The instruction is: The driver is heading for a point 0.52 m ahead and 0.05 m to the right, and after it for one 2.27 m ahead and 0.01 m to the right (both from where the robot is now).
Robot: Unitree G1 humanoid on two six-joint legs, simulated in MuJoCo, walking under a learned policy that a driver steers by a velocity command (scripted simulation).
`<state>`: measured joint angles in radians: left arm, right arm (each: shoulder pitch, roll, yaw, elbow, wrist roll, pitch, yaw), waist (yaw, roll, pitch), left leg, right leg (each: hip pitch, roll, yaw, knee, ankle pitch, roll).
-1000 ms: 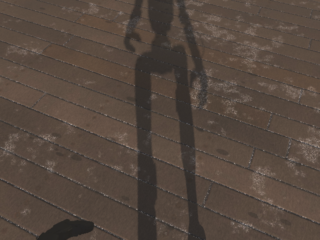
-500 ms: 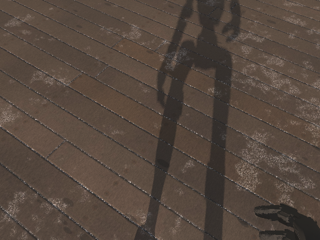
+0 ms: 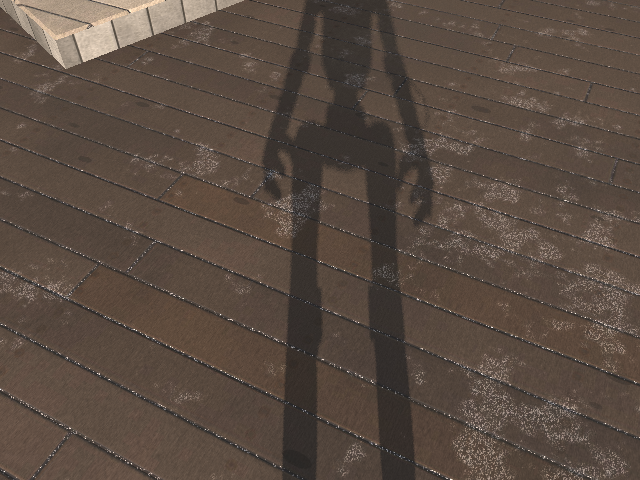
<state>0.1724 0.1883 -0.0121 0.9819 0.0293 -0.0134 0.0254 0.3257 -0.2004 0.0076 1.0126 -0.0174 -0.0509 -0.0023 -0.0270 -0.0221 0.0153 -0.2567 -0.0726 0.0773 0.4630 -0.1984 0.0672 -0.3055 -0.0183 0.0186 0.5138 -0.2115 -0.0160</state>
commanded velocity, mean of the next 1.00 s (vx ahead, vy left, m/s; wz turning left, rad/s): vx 0.23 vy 0.00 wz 0.00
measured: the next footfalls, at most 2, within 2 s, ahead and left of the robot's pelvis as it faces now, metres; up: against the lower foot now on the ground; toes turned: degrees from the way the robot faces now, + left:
left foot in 1.18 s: +0.37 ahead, +0.06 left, +0.00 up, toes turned +2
right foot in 1.50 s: +0.30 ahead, -0.16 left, +0.00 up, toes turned -1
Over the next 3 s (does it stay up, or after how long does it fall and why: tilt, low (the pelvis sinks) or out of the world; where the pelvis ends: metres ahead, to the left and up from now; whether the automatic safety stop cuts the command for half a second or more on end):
stays up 0.38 -0.02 0.01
